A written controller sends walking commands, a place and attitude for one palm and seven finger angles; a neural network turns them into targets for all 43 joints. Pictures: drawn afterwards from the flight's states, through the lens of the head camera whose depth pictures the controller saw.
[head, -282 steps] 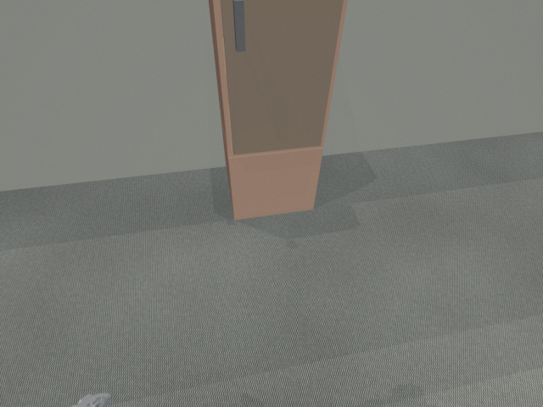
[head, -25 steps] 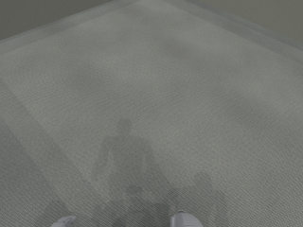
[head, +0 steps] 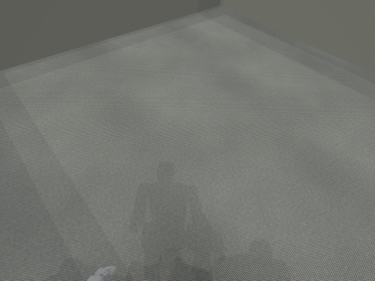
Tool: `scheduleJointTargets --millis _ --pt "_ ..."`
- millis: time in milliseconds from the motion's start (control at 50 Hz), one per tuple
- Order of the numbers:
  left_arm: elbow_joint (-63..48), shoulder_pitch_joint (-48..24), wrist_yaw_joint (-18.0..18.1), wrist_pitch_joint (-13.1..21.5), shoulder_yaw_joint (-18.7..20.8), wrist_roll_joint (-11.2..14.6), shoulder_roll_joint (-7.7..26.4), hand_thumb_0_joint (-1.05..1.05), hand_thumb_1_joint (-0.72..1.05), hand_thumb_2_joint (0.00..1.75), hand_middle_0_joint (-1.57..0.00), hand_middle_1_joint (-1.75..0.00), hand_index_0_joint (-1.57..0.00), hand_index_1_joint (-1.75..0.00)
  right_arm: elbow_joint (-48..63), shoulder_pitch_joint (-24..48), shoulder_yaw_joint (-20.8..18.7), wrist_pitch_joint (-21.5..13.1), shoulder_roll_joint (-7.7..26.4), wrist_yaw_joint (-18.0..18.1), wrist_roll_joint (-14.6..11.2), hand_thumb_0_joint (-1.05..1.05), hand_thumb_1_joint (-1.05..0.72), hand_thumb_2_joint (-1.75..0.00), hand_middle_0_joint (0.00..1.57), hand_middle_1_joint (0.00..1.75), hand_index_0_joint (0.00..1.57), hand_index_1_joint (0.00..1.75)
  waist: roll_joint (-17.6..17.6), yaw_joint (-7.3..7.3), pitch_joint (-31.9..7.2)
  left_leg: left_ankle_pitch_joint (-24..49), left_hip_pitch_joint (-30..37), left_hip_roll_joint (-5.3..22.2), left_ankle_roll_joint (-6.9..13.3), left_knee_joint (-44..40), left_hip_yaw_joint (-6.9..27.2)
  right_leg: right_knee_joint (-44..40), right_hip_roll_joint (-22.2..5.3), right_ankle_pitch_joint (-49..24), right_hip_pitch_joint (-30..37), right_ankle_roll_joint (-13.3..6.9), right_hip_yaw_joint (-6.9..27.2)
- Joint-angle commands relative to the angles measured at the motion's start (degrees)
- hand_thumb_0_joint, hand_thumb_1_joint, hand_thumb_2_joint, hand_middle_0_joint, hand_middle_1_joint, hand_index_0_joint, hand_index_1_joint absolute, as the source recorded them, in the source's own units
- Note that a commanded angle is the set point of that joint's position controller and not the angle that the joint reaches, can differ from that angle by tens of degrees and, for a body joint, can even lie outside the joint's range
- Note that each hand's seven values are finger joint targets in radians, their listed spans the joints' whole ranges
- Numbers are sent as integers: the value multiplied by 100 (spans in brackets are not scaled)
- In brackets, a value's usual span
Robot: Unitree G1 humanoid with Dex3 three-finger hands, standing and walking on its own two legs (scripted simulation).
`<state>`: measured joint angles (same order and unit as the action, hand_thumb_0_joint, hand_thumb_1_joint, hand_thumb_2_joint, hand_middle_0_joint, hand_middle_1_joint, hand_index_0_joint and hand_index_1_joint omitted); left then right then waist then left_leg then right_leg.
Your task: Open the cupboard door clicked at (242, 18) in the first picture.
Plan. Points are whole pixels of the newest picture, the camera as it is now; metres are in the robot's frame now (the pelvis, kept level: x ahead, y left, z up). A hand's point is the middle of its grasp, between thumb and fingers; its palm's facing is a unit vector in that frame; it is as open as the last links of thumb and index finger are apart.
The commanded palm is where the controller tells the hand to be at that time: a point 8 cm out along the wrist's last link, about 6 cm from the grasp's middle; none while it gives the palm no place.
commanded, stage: turn to face it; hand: left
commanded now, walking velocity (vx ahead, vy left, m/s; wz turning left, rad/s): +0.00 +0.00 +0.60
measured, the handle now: out of the picture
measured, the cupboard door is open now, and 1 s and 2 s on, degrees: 0 0 0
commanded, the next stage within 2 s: none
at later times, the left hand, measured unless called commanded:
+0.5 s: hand out of the picture +0.04 +0.21 -0.14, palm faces +0.27 -0.92 -0.27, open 7.4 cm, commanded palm none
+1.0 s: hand out of the picture -0.11 +0.11 -0.15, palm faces +0.58 -0.77 -0.26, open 7.4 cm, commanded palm none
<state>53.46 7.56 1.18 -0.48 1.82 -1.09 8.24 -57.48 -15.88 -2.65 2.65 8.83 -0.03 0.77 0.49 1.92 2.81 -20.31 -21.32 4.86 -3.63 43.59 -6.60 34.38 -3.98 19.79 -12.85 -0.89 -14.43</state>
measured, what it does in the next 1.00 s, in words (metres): steps on the spot, turning left: left foot, then right foot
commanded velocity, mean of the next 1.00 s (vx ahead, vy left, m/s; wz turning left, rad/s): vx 0.00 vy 0.00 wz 0.60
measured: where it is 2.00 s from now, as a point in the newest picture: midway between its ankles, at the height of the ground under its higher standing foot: outside the picture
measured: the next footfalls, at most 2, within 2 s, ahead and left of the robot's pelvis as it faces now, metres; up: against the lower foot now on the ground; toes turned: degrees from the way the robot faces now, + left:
left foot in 0.02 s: +0.06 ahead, +0.10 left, +0.00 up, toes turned +10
right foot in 0.58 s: +0.06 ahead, -0.15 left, +0.00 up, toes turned +17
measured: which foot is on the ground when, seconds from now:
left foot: up 0.00-0.00, down 0.02-0.58, up 0.60-1.00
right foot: down 0.00-0.02, up 0.04-0.56, down 0.58-1.00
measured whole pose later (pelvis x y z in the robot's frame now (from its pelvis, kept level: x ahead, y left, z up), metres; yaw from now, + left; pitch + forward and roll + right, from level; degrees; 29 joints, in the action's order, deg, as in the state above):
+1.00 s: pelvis -0.03 -0.07 +0.01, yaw +35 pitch +0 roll +2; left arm 52.6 15.6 0.9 -1.0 1.7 -1.6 10.8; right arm -54.4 -8.9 -4.7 5.1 14.8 -1.6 0.9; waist 0.0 -1.2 4.7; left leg -24.6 -22.8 3.4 -4.8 51.1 -3.1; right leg 29.8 -8.6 16.6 -12.6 -0.7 -16.2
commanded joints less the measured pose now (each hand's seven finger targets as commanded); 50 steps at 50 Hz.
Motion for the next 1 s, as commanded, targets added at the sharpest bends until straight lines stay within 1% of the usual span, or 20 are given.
scheduleJointTargets --millis 0,20,40,100,160,300,400,460,500,520,540,560,580,600,620,640,680,760,840,980 --pt "-392 450 61 -47 338 89 641 0 90 90 -20 -30 -20 -30 376 -846 -327 -222 1207 -20 83 0 -90 -90 20 30 20 30 -1884 127 -611 3261 1478 1449 883 -2083 2277 1501 -430 333 -1404 343 244" --pt "-618 74 71 -73 270 53 576 0 90 90 -20 -30 -20 -30 353 -989 -386 -204 1480 24 85 0 -90 -90 20 30 20 30 -2005 267 -551 4053 1363 2184 1572 -2507 3099 2746 -60 2021 -1882 475 715" --pt "-652 -83 55 -90 279 16 670 0 90 90 -20 -30 -20 -30 374 -868 -375 -210 1418 62 82 0 -90 -90 20 30 20 30 -1266 182 -531 3166 1263 2119 1641 -2584 2886 3257 -239 1534 -2009 391 1189" --pt "-431 -84 -10 -77 364 -25 761 0 90 90 -20 -30 -20 -30 552 -222 -274 -275 1145 130 64 0 -90 -90 20 30 20 30 -1013 13 -545 2720 1257 1266 1179 -2482 2097 3590 -243 411 -2248 464 1471" --pt "-275 245 -42 -104 392 -1 804 0 90 90 -20 -30 -20 -30 660 -9 -287 -317 1196 133 26 0 -90 -90 20 30 20 30 -700 -96 -790 2595 1401 944 1086 -2524 1734 3411 -182 -6 -2060 569 1451" --pt "-355 146 -6 -150 389 13 913 0 90 90 -20 -30 -20 -30 662 -65 -377 -239 1373 74 22 0 -90 -90 20 30 20 30 -819 3 -640 1748 1428 855 1234 -2692 2220 2531 -93 111 -1957 702 1479" --pt "-516 14 8 -148 360 38 927 0 90 90 -20 -30 -20 -30 726 64 -448 -157 1515 36 55 0 -90 -90 20 30 20 30 -1021 64 -497 1114 1031 800 1335 -2699 2735 1616 78 469 -1519 623 1484" --pt "-528 302 27 -120 340 69 899 0 90 90 -20 -30 -20 -30 832 317 -487 -104 1580 9 73 0 -90 -90 20 30 20 30 -1166 -53 -560 1089 593 658 1280 -2596 2930 850 261 469 -790 512 1438" --pt "-467 762 39 -82 360 87 953 0 90 90 -20 -30 -20 -30 944 546 -518 -73 1571 -12 60 0 -90 -90 20 30 20 30 -1121 -253 -656 911 155 439 1102 -2406 2912 -133 371 12 22 438 1345" --pt "-399 1078 51 -41 403 72 1056 0 90 90 -20 -30 -20 -30 1017 704 -515 -54 1489 -24 30 0 -90 -90 20 30 20 30 -918 -437 -691 539 -402 193 859 -2070 2668 -1003 237 -485 750 388 1339" --pt "-456 1228 94 38 486 -28 1571 0 90 90 -20 -30 -20 -30 1079 571 -472 -16 1094 -58 -22 0 -90 -90 20 30 20 30 526 -501 -714 -347 -1419 -490 389 -713 1950 -2132 -928 308 1477 30 2538" --pt "-622 937 116 24 511 -62 1992 0 90 90 -20 -30 -20 -30 1225 543 -430 -41 831 -44 19 0 -90 -90 20 30 20 30 1927 -457 -418 -1135 -2105 -1039 24 878 992 -2542 -2405 737 964 -510 4083" --pt "-775 513 141 -9 440 0 1839 0 90 90 -20 -30 -20 -30 1200 640 -490 -27 1197 -62 85 0 -90 -90 20 30 20 30 1268 -314 -266 -1011 -1604 -634 144 1713 1251 -2543 -2422 830 -106 -603 3609" --pt "-859 49 133 45 400 3 1515 0 90 90 -20 -30 -20 -30 1080 533 -493 27 1175 -104 105 0 -90 -90 20 30 20 30 1129 -51 -65 -562 -1474 -496 151 2064 1265 -2508 -1955 590 -426 -476 3030" --pt "-876 -96 105 74 366 21 1406 0 90 90 -20 -30 -20 -30 940 418 -493 56 1116 -123 106 0 -90 -90 20 30 20 30 1164 30 56 -339 -1453 -465 81 2390 1073 -2342 -1655 69 -421 -370 2691" --pt "-892 -168 102 80 309 23 1245 0 90 90 -20 -30 -20 -30 856 297 -480 65 1133 -151 89 0 -90 -90 20 30 20 30 872 117 77 -80 -1389 -361 37 2567 984 -2095 -1458 -562 -348 -337 2244" --pt "-800 117 77 141 253 16 1126 0 90 90 -20 -30 -20 -30 781 249 -433 70 993 -184 72 0 -90 -90 20 30 20 30 767 42 14 209 -1440 -370 -74 2646 775 -1757 -1232 -1564 125 -307 1547" --pt "-608 702 83 126 264 4 1219 0 90 90 -20 -30 -20 -30 845 629 -399 123 986 -192 66 0 -90 -90 20 30 20 30 832 -247 -42 197 -1461 -251 -178 2351 634 -1771 -1401 -1521 561 -386 1395" --pt "-485 986 77 104 293 -35 1315 0 90 90 -20 -30 -20 -30 918 990 -348 121 996 -190 53 0 -90 -90 20 30 20 30 991 -414 -72 -177 -1370 -156 -181 1729 503 -1718 -1642 -1803 888 -515 1327" --pt "-367 1023 58 34 420 -87 1615 0 90 90 -20 -30 -20 -30 1000 1107 -199 -26 843 -165 -22 0 -90 -90 20 30 20 30 1232 -512 -578 -569 -279 -222 21 -195 26 -1044 -1935 -2946 1077 -606 904"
